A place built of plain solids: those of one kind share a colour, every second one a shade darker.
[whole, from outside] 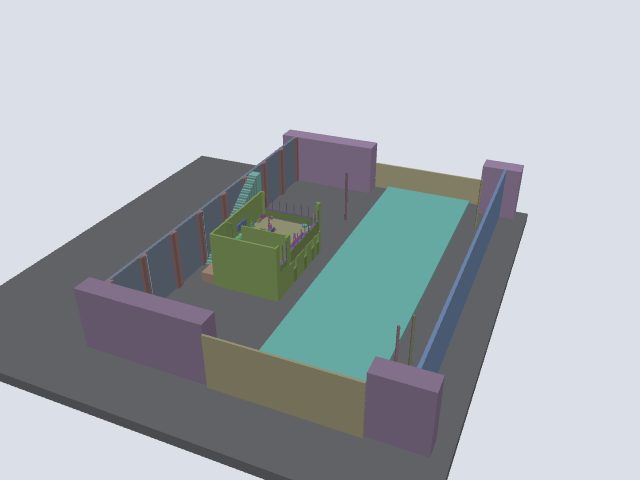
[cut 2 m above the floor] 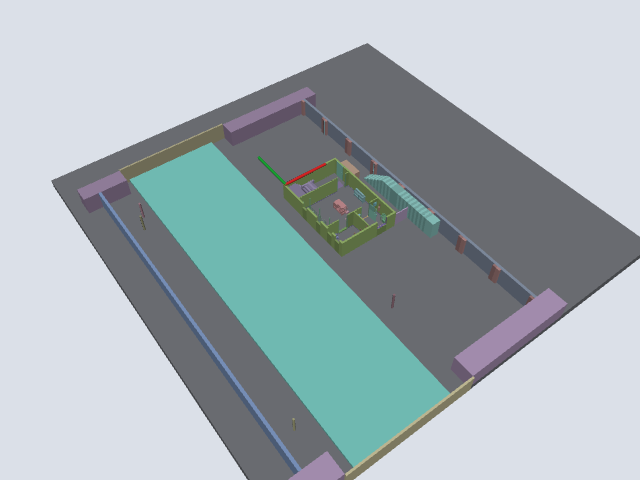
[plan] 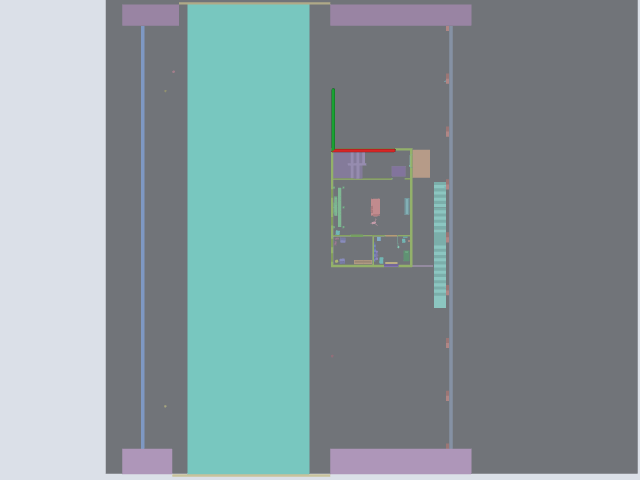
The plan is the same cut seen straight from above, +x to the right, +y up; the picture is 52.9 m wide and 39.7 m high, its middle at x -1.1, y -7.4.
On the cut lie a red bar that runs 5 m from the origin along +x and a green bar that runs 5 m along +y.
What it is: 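A mechanical signal box beside a railway in a town; below the locking room, a lamp room and a mess room, above the operating floor with its lever frame behind one band of glass; one dog-leg stair between walls, the front door at its foot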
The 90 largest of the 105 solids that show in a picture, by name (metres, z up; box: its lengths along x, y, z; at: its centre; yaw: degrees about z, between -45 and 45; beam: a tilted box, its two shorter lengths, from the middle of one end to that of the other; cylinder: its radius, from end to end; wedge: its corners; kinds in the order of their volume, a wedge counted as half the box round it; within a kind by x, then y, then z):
{
 "yard_line_abut_1": {"box": [4.14, 2.12, 5.85], "at": [-15.39, -25.72, 2.88]},
 "yard_line_abut_2": {"box": [4.69, 1.76, 5.85], "at": [-15.11, 11.19, 2.88]},
 "yard_line_abut_3": {"box": [11.68, 2.12, 5.85], "at": [5.59, -25.72, 2.88]},
 "yard_line_abut_4": {"box": [11.68, 1.76, 5.85], "at": [5.59, 11.19, 2.88]},
 "yard_line_bed_1": {"box": [10.1, 38.85, 0.6], "at": [-7.02, -7.35, 0.0]},
 "yard_line_far_1": {"box": [0.3, 34.97, 5.85], "at": [-15.76, -7.17, 2.88]},
 "yard_line_near_1": {"box": [0.3, 34.97, 5.85], "at": [9.73, -7.17, 2.88]},
 "wall_1": {"box": [0.2, 0.46, 2.5], "at": [-0.1, -9.43, 1.2]},
 "wall_2": {"box": [0.2, 0.51, 3.05], "at": [-0.1, -9.4, 4.08]},
 "wall_3": {"box": [0.2, 0.71, 1.5], "at": [-0.1, -8.85, 0.7]},
 "wall_4": {"box": [0.2, 0.51, 2.5], "at": [-0.1, -8.25, 1.2]},
 "wall_5": {"box": [0.2, 0.71, 1.5], "at": [-0.1, -7.65, 0.7]},
 "wall_6": {"box": [0.2, 0.86, 2.5], "at": [-0.1, -6.62, 1.2]},
 "wall_7": {"box": [0.2, 6.51, 1.2], "at": [-0.1, -5.9, 3.15]},
 "wall_8": {"box": [0.2, 0.71, 1.5], "at": [-0.1, -5.85, 0.7]},
 "wall_9": {"box": [0.2, 1.61, 2.5], "at": [-0.1, -4.7, 1.2]},
 "wall_10": {"box": [0.2, 0.71, 1.5], "at": [-0.1, -3.55, 0.7]},
 "wall_11": {"box": [0.2, 0.86, 2.5], "at": [-0.1, -2.77, 1.2]},
 "wall_12": {"box": [0.2, 0.31, 3.05], "at": [-0.1, -2.5, 4.08]},
 "wall_13": {"box": [0.2, 0.46, 3.05], "at": [-0.1, -2.12, 4.08]},
 "wall_14": {"box": [0.2, 1.46, 0.85], "at": [-0.1, -1.18, 2.98]},
 "wall_15": {"box": [0.2, 2.55, 2.85], "at": [-0.1, -1.07, 1.38]},
 "wall_16": {"box": [0.2, 0.66, 3.05], "at": [-0.1, -0.12, 4.08]},
 "wall_17": {"box": [0.51, 0.2, 3.05], "at": [0.05, -9.55, 4.08]},
 "wall_18": {"box": [1.45, 0.06, 2.5], "at": [0.72, -7.08, 1.2]},
 "wall_19": {"box": [3.5, 0.2, 2.5], "at": [1.55, -9.55, 1.2]},
 "wall_20": {"box": [4.71, 0.06, 3.05], "at": [2.35, -2.32, 4.08]},
 "wall_21": {"box": [4.9, 0.06, 2.5], "at": [2.45, -2.38, 1.2]},
 "wall_22": {"box": [4.9, 0.06, 2.85], "at": [2.45, -2.32, 1.38]},
 "wall_23": {"box": [5.76, 0.2, 1.2], "at": [3.17, -9.55, 3.15]},
 "wall_24": {"box": [6.75, 0.2, 2.85], "at": [3.17, 0.1, 1.38]},
 "wall_25": {"box": [6.75, 0.2, 3.05], "at": [3.17, 0.1, 4.08]},
 "wall_26": {"box": [0.06, 2.4, 2.5], "at": [3.27, -8.25, 1.2]},
 "wall_27": {"box": [0.91, 0.2, 2.5], "at": [3.75, -9.55, 1.2]},
 "wall_28": {"box": [1.21, 0.2, 1.05], "at": [4.8, -9.55, 0.47]},
 "wall_29": {"box": [1.16, 0.2, 2.5], "at": [5.97, -9.55, 1.2]},
 "wall_30": {"box": [0.51, 0.2, 3.05], "at": [6.3, -9.55, 4.08]},
 "wall_31": {"box": [0.2, 2.6, 2.5], "at": [6.45, -8.35, 1.2]},
 "wall_32": {"box": [0.2, 7.3, 3.05], "at": [6.45, -6.0, 4.08]},
 "wall_33": {"box": [0.2, 4.7, 2.5], "at": [6.45, -4.7, 1.2]},
 "wall_34": {"box": [0.2, 2.55, 2.85], "at": [6.45, -1.07, 1.38]},
 "wall_35": {"box": [0.2, 2.55, 3.05], "at": [6.45, -1.07, 4.08]},
 "yard_line_step_1": {"box": [1.0, 1.0, 5.99], "at": [8.82, -12.52, 2.94]},
 "yard_line_step_2": {"box": [1.0, 0.26, 5.82], "at": [8.82, -11.89, 2.86]},
 "yard_line_step_3": {"box": [1.0, 0.26, 5.64], "at": [8.82, -11.63, 2.77]},
 "yard_line_step_4": {"box": [1.0, 0.26, 5.47], "at": [8.82, -11.37, 2.68]},
 "yard_line_step_5": {"box": [1.0, 0.26, 5.29], "at": [8.82, -11.11, 2.6]},
 "yard_line_step_6": {"box": [1.0, 0.26, 5.12], "at": [8.82, -10.85, 2.51]},
 "yard_line_step_7": {"box": [1.0, 0.26, 4.94], "at": [8.82, -10.59, 2.42]},
 "yard_line_step_8": {"box": [1.0, 0.26, 4.77], "at": [8.82, -10.33, 2.33]},
 "yard_line_step_9": {"box": [1.0, 0.26, 4.59], "at": [8.82, -10.07, 2.25]},
 "yard_line_step_10": {"box": [1.0, 0.26, 4.42], "at": [8.82, -9.81, 2.16]},
 "yard_line_step_11": {"box": [1.0, 0.26, 4.24], "at": [8.82, -9.55, 2.07]},
 "yard_line_step_12": {"box": [1.0, 0.26, 3.54], "at": [8.82, -8.51, 1.72]},
 "yard_line_step_13": {"box": [1.0, 0.26, 3.37], "at": [8.82, -8.25, 1.63]},
 "yard_line_step_14": {"box": [1.0, 0.26, 3.19], "at": [8.82, -7.99, 1.55]},
 "yard_line_step_15": {"box": [1.0, 1.1, 3.02], "at": [8.82, -7.31, 1.46]},
 "yard_line_step_16": {"box": [1.0, 0.26, 2.85], "at": [8.82, -6.63, 1.37]},
 "yard_line_step_17": {"box": [1.0, 0.26, 2.67], "at": [8.82, -6.37, 1.29]},
 "yard_line_step_18": {"box": [1.0, 0.26, 2.5], "at": [8.82, -6.11, 1.2]},
 "yard_line_step_19": {"box": [1.0, 0.26, 2.32], "at": [8.82, -5.85, 1.11]},
 "yard_line_step_20": {"box": [1.0, 0.26, 2.15], "at": [8.82, -5.59, 1.02]},
 "yard_line_step_21": {"box": [1.0, 0.26, 1.97], "at": [8.82, -5.33, 0.94]},
 "yard_line_step_22": {"box": [1.0, 0.26, 0.75], "at": [8.82, -3.51, 0.32]},
 "yard_line_dark_1": {"box": [13.07, 0.2, 3.19], "at": [-6.78, -26.88, 1.55]},
 "yard_line_dark_2": {"box": [12.52, 0.2, 5.09], "at": [-6.51, 12.17, 2.49]},
 "raised_floor_operating_1": {"box": [6.48, 7.23, 0.25], "at": [3.17, -5.9, 2.67]},
 "yard_line_near_pier_1": {"box": [0.26, 0.42, 5.85], "at": [9.45, -24.45, 2.88]},
 "yard_line_near_pier_2": {"box": [0.26, 0.42, 5.85], "at": [9.45, -20.5, 2.88]},
 "yard_line_near_pier_3": {"box": [0.26, 0.42, 5.85], "at": [9.45, -20.08, 2.88]},
 "yard_line_near_pier_4": {"box": [0.26, 0.42, 5.85], "at": [9.45, -16.13, 2.88]},
 "yard_line_near_pier_5": {"box": [0.26, 0.42, 5.85], "at": [9.45, -15.71, 2.88]},
 "yard_line_near_pier_6": {"box": [0.26, 0.42, 5.85], "at": [9.45, -7.39, 2.88]},
 "yard_line_near_pier_7": {"box": [0.26, 0.42, 5.85], "at": [9.45, -6.96, 2.88]},
 "yard_line_near_pier_8": {"box": [0.26, 0.42, 5.85], "at": [9.45, -3.02, 2.88]},
 "yard_line_near_pier_9": {"box": [0.26, 0.42, 5.85], "at": [9.45, -2.59, 2.88]},
 "yard_line_near_pier_10": {"box": [0.26, 0.42, 5.85], "at": [9.45, 1.36, 2.88]},
 "yard_line_near_pier_11": {"box": [0.26, 0.42, 5.85], "at": [9.45, 1.78, 2.88]},
 "yard_line_near_pier_12": {"box": [0.26, 0.42, 5.85], "at": [9.45, 5.73, 2.88]},
 "yard_line_near_pier_13": {"box": [0.26, 0.42, 5.85], "at": [9.45, 6.15, 2.88]},
 "yard_line_near_pier_14": {"box": [0.26, 0.42, 5.85], "at": [9.45, 10.1, 2.88]},
 "stair_1": {"box": [1.2, 2.39, 1.56], "at": [0.6, -1.15, 0.73]},
 "stair_2": {"box": [1.53, 0.19, 3.95], "at": [1.96, -1.15, 1.93]},
 "stair_3": {"box": [0.26, 1.1, 2.42], "at": [2.04, -1.79, 1.16]},
 "yard_line_bunker_1": {"box": [1.43, 2.32, 1.1], "at": [7.28, -1.1, 0.5]},
 "yard_line_signal_1": {"cylinder": 0.11, "from": [-13.21, 6.52, 0.0], "to": [-13.21, 6.52, 5.77]},
 "yard_line_signal_2": {"cylinder": 0.11, "from": [-0.1, -17.0, 0.0], "to": [-0.1, -17.0, 5.8]},
 "yard_line_pole_1": {"cylinder": 0.1, "from": [-13.89, -21.16, 0.0], "to": [-13.89, -21.16, 5.8]},
 "yard_line_pole_2": {"cylinder": 0.1, "from": [-13.89, 4.92, 0.0], "to": [-13.89, 4.92, 5.8]},
 "yard_line_fence_1": {"box": [1.69, 0.1, 1.65], "at": [7.39, -9.55, 0.78]}
}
